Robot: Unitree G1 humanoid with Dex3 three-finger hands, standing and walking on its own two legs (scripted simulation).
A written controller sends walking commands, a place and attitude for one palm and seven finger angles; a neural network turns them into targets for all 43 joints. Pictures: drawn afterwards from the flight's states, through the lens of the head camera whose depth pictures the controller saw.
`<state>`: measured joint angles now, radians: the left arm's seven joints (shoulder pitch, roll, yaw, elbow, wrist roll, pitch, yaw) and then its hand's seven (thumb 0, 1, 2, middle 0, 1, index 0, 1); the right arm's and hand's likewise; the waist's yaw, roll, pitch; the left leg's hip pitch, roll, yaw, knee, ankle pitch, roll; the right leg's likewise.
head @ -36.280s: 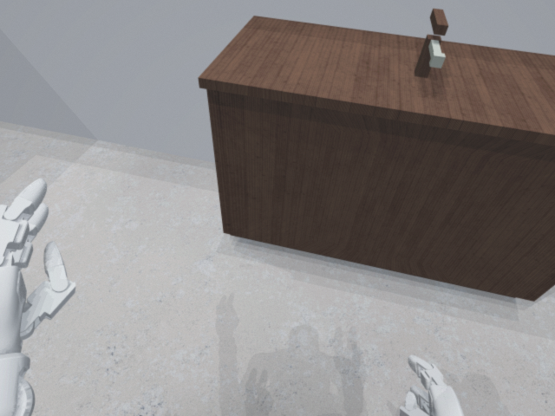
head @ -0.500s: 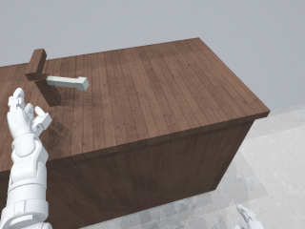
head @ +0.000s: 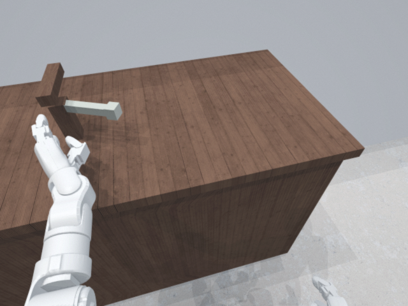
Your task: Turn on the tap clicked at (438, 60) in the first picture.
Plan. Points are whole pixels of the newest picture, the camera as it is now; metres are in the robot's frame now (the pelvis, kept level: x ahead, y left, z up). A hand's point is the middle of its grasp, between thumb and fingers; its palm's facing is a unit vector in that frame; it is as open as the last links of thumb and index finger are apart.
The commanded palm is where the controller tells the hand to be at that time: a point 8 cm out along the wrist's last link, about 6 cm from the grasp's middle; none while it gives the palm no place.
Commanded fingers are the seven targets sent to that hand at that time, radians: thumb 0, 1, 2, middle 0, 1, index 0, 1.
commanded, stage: push the lever round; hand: left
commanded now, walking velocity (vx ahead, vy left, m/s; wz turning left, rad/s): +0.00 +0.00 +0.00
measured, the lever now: (113, 111) +0.48 +0.23 +0.15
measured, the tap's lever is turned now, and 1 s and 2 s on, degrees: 65 65 86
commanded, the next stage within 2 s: lift the hand up off the lever in 1.92 s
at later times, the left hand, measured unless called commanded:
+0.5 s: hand (106, 141) +0.40 +0.22 +0.13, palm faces +0.73 -0.68 -0.05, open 7.8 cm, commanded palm +0.35 +0.25 +0.13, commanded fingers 0.00 0.90 0.90 -0.15 -0.15 -0.15 -0.15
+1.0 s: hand (122, 131) +0.43 +0.20 +0.12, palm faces +0.80 -0.59 -0.09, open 7.8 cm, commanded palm +0.38 +0.22 +0.13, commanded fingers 0.00 0.90 0.90 -0.15 -0.15 -0.15 -0.15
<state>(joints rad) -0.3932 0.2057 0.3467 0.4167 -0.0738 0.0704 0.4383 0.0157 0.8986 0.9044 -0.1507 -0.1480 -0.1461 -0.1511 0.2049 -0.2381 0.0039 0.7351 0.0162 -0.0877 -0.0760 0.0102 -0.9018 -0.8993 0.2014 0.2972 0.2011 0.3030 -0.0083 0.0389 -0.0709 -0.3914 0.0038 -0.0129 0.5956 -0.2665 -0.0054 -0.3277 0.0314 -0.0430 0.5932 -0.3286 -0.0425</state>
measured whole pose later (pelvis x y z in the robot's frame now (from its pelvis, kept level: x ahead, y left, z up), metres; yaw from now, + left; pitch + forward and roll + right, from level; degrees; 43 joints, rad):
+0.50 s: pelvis +0.00 +0.00 +0.00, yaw +0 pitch +4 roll +0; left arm -0.49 0.09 0.31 0.48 -0.01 0.13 0.65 0.02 0.90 0.90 -0.15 -0.15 -0.15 -0.15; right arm 0.19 -0.22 -0.02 0.77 -0.01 -0.06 -0.05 0.01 -0.90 -0.90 0.20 0.30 0.20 0.30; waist -0.01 0.04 -0.09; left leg -0.39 0.01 -0.02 0.60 -0.27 -0.01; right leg -0.33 0.03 -0.05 0.60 -0.34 -0.05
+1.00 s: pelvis -0.01 -0.02 -0.01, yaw +1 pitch +7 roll +0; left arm -0.74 0.11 0.41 0.75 0.06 0.11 0.80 0.02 0.90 0.90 -0.15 -0.15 -0.15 -0.15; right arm 0.22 -0.22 -0.03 0.80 -0.05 -0.06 -0.02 0.01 -0.90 -0.90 0.20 0.30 0.20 0.30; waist -0.05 0.04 -0.11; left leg -0.51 0.02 -0.03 0.65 -0.27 -0.03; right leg -0.45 0.04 -0.07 0.67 -0.35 -0.07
